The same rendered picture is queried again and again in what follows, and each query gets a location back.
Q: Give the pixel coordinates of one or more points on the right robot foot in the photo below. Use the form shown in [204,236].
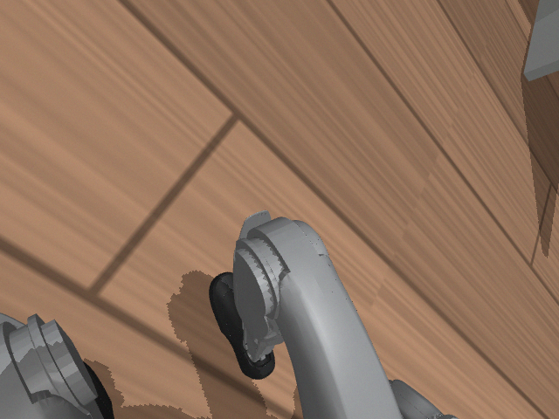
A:
[223,305]

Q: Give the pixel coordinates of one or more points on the right robot hand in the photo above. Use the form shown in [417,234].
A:
[413,405]

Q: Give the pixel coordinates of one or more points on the left robot foot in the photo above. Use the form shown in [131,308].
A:
[103,401]

